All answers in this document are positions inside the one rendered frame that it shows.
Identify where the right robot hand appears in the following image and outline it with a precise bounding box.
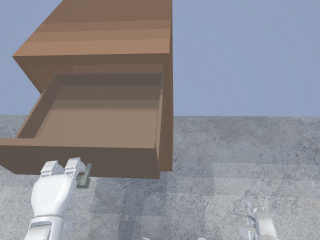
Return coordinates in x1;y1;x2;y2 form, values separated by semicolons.
238;197;278;240

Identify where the left robot hand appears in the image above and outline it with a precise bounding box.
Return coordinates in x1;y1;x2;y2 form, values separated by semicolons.
31;157;86;233

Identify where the left robot forearm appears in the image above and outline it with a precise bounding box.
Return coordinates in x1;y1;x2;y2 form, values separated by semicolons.
24;214;65;240

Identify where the cabinet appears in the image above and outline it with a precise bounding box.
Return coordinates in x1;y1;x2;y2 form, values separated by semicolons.
12;0;174;172

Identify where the drawer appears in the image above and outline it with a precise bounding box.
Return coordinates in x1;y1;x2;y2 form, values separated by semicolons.
0;72;165;179

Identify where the handle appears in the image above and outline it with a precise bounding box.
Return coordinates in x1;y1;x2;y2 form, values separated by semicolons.
75;163;93;189

